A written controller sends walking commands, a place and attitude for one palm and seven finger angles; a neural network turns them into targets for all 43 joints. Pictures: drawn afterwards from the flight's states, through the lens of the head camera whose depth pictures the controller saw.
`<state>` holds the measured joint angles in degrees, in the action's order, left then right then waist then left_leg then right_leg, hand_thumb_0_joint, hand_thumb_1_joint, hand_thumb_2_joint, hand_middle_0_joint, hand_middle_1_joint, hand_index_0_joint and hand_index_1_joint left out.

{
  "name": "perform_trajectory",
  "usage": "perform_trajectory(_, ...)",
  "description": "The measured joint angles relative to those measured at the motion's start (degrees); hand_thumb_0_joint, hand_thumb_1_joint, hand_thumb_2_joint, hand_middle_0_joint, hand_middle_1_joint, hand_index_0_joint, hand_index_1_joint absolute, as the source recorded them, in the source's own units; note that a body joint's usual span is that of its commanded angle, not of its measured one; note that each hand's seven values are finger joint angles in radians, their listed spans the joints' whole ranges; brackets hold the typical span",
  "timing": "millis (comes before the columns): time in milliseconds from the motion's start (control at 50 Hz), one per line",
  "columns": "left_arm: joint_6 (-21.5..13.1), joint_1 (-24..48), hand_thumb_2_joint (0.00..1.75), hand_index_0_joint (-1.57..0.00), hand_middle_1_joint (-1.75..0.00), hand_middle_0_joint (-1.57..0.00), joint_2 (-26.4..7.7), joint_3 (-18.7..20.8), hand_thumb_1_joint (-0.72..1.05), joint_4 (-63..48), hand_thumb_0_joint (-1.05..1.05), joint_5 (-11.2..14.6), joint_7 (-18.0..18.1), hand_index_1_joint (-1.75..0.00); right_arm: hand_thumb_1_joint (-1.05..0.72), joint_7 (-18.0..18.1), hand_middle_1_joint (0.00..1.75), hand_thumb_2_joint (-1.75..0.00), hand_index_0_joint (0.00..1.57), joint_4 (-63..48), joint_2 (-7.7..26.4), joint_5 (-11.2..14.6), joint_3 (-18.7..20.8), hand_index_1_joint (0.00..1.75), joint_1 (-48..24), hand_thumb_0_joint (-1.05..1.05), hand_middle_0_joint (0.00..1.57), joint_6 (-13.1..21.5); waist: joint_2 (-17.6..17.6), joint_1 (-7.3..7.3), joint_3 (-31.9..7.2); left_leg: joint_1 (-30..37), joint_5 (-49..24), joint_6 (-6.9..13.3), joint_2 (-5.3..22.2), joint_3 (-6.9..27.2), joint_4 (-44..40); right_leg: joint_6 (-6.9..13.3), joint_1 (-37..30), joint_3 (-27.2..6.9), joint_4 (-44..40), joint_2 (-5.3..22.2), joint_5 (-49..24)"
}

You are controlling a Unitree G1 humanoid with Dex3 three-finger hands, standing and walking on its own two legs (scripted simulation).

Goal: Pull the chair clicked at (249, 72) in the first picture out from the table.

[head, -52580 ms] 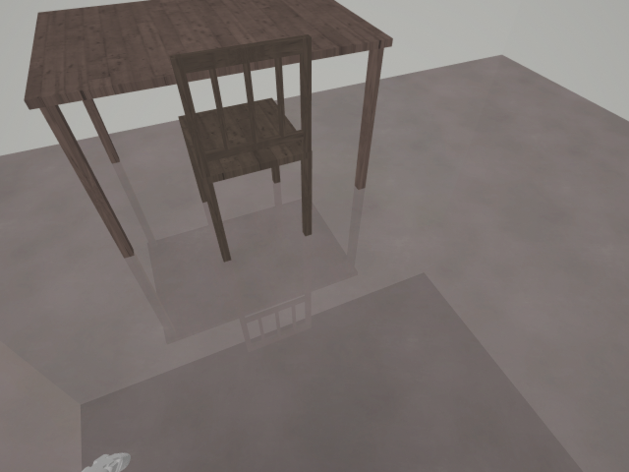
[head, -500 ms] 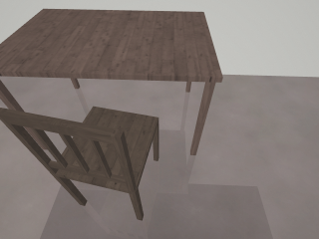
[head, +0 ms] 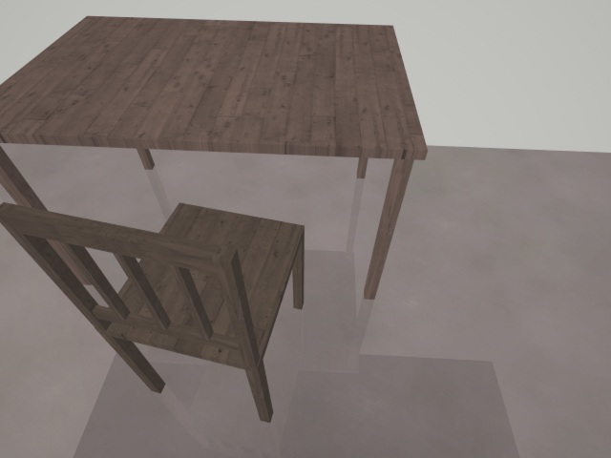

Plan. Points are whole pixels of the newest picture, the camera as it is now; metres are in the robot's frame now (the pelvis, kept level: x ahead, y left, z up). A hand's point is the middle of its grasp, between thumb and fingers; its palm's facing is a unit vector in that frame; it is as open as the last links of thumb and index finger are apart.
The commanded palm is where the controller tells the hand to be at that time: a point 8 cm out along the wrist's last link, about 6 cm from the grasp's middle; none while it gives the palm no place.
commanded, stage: shuffle to correct the standing spot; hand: left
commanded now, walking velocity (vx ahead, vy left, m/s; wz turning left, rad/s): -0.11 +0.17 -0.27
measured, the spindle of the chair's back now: (145, 292) +0.40 +0.33 -0.12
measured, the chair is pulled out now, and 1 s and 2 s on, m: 0.24 0.24 0.24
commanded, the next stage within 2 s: come to a stop and stand still in 0.40 s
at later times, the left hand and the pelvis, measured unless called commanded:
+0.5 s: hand out of the picture -0.01 +0.28 -0.18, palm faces -0.05 -0.96 -0.27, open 7.4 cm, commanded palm none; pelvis -0.06 +0.08 -0.01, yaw -7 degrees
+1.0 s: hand out of the picture -0.07 +0.23 -0.19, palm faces -0.13 -0.98 -0.11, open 7.3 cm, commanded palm none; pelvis -0.07 +0.08 -0.01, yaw -10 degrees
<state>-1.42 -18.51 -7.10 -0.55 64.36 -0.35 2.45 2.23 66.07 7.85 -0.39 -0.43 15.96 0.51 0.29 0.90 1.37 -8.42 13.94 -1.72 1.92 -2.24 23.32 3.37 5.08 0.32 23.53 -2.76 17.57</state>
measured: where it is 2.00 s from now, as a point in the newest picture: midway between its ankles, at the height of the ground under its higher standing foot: outside the picture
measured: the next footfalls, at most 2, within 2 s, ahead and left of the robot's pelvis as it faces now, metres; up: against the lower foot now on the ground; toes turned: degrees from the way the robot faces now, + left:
right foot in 0.72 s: -0.12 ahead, +0.01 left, +0.00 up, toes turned -12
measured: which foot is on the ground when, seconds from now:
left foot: down 0.00-1.00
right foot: down 0.00-0.38, up 0.40-0.70, down 0.72-1.00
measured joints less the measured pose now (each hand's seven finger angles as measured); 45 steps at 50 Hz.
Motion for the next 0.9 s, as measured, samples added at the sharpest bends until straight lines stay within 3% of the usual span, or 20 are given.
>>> perform_trajectory(200, 1.40, 1.40, 0.90, -0.21, -0.30, -0.20, -0.63, 1.46, 0.90, -2.24, 0.00, -0.53, 0.30, -0.30, -0.91, -0.20, 0.30, -0.90, 0.20, -4.24, 2.09, -0.26, 2.01, 0.30, -1.92, 0.00, 0.20, -2.03, -1.60, 0.53, 1.09, -3.66, 1.08, 0.73, 0.25, -2.36, 4.71, -0.72, 4.55, -2.26, 4.88, 0.02, 0.36)
perform_trajectory(320, 2.23, 2.38, 0.90, -0.21, -0.30, -0.20, -2.22, 2.72, 0.90, -4.04, 0.00, -0.98, 0.36, -0.30, -0.91, -0.79, 0.30, -0.90, 0.20, -6.55, 3.21, -0.56, 3.20, 0.30, -2.16, 0.00, 0.20, -2.68, -0.72, 0.88, 1.05, -6.00, 2.75, 0.34, -0.86, -2.04, 7.90, -2.43, 7.61, -3.82, 7.57, 1.45, 0.41)
perform_trajectory(380, 3.00, 3.12, 0.90, -0.21, -0.30, -0.20, -3.43, 3.39, 0.90, -4.87, 0.00, -0.99, 0.14, -0.30, -0.91, -1.02, 0.30, -0.90, 0.20, -7.61, 3.18, -0.70, 3.42, 0.30, -2.06, 0.00, 0.20, -2.11, 1.08, 1.01, 1.40, -6.05, 1.23, 2.55, -2.23, -3.55, 6.65, -3.60, 9.58, -5.53, 9.56, 2.86, 0.63)
perform_trajectory(400, 3.30, 3.44, 0.90, -0.21, -0.30, -0.20, -3.81, 3.59, 0.90, -5.21, 0.00, -0.94, 0.06, -0.30, -0.91, -1.09, 0.30, -0.90, 0.20, -8.15, 3.15, -0.83, 3.40, 0.30, -1.94, 0.00, 0.20, -1.97, 1.44, 1.07, 1.53, -6.42, 1.22, 3.48, -2.52, -4.20, 6.86, -2.89, 10.51, -5.78, 10.63, 3.21, 1.01)
perform_trajectory(460, 4.31, 4.57, 0.90, -0.21, -0.30, -0.20, -4.60, 4.13, 0.90, -5.96, 0.01, -0.98, 0.19, -0.30, -0.91, -1.11, 0.30, -0.90, 0.20, -9.67, 2.93, -1.05, 3.22, 0.30, -2.14, 0.00, 0.20, -2.19, 1.46, 0.92, 2.11, -7.38, 1.05, 5.32, -2.51, -6.22, 7.22, -1.86, 15.82, -4.44, 24.10, 3.21, 9.83)
perform_trajectory(520, 4.66, 5.34, 0.90, -0.20, -0.30, -0.20, -4.96, 4.58, 0.90, -6.51, 0.01, -1.23, 0.29, -0.30, -0.91, -1.20, 0.30, -0.90, 0.20, -10.65, 2.45, -1.49, 2.73, 0.30, -2.50, 0.00, 0.20, -2.89, 1.04, 0.27, 2.26, -8.20, -0.06, 6.08, -2.65, -7.59, 6.46, -1.48, 19.46, -2.62, 37.22, 3.16, 10.95)
perform_trajectory(560, 4.62, 5.45, 0.90, -0.20, -0.30, -0.20, -4.85, 4.54, 0.90, -6.94, 0.00, -1.27, 0.23, -0.30, -0.90, -1.30, 0.30, -0.90, 0.20, -10.81, 2.09, -1.66, 2.51, 0.30, -2.83, 0.00, 0.20, -3.00, 0.73, 0.09, 2.09, -8.85, -0.85, 6.49, -2.86, -8.48, 5.86, -1.65, 19.29, -1.24, 38.95, 3.53, 10.71)
perform_trajectory(620, 4.57, 5.16, 0.90, -0.20, -0.30, -0.20, -4.13, 4.01, 0.91, -7.20, 0.00, -1.28, -0.15, -0.30, -0.90, -1.12, 0.30, -0.90, 0.20, -10.54, 1.39, -1.54, 2.35, 0.30, -2.97, 0.00, 0.20, -2.18, 0.27, -0.47, 1.55, -9.43, -1.90, 6.93, -3.28, -9.64, 4.80, -2.08, 15.46, 0.57, 31.78, 4.19, 11.23)
perform_trajectory(680, 4.26, 4.64, 0.90, -0.20, -0.30, -0.20, -2.85, 3.14, 0.91, -6.79, 0.00, -1.08, -0.59, -0.30, -0.92, -0.90, 0.30, -0.90, 0.20, -9.68, 1.38, -1.46, 2.50, 0.30, -2.40, 0.00, 0.20, -1.29, -0.15, -1.33, 0.61, -9.67, -2.78, 7.04, -3.72, -10.59, 3.92, -1.85, 9.60, 1.19, 18.79, 4.28, 11.12)
perform_trajectory(720, 3.57, 3.98, 0.90, -0.20, -0.30, -0.20, -1.80, 2.57, 0.91, -6.27, 0.00, -1.01, -0.73, -0.30, -0.92, -1.16, 0.30, -0.90, 0.20, -8.57, 1.53, -1.25, 2.44, 0.30, -1.56, 0.00, 0.20, -1.20, -0.41, -1.50, -0.19, -9.81, -2.77, 6.73, -3.66, -11.13, 4.32, -1.21, 5.16, 1.44, 8.86, 4.04, 7.10)
perform_trajectory(780, 2.63, 2.01, 0.90, -0.20, -0.30, -0.20, -0.56, 1.77, 0.93, -4.85, 0.01, -1.10, -0.27, -0.30, -0.93, -1.34, 0.30, -0.90, 0.20, -5.84, 2.10, -0.83, 2.48, 0.30, 0.55, 0.00, 0.20, -1.77, -2.57, -1.91, -1.51, -8.99, 0.77, 4.32, -1.95, -8.87, 6.18, -0.59, 1.66, 2.62, 4.32, 1.93, 3.81)
perform_trajectory(840, 1.36, -0.78, 0.90, -0.20, -0.30, -0.20, -0.78, 1.35, 0.93, -3.80, 0.01, -0.67, -0.28, -0.30, -0.92, -1.73, 0.30, -0.90, 0.20, -3.67, 1.47, -0.85, 1.62, 0.30, 2.54, 0.00, 0.20, -1.84, -1.36, -1.53, -2.77, -7.99, 2.87, 3.03, -0.96, -5.50, 7.76, -0.11, -0.65, 2.32, 1.74, 0.84, 2.78)
perform_trajectory(900, 1.07, -2.06, 0.90, -0.20, -0.30, -0.20, -0.75, 1.01, 0.93, -2.19, 0.01, -0.29, -0.51, -0.30, -0.92, -1.40, 0.30, -0.90, 0.20, -2.13, 0.60, -0.68, 0.99, 0.30, 3.92, 0.00, 0.20, -0.99, 0.16, -2.03, -2.50, -6.48, -1.08, 2.57, -0.07, -3.39, 6.60, 0.02, -1.56, 2.71, 2.47, 0.15, 3.70)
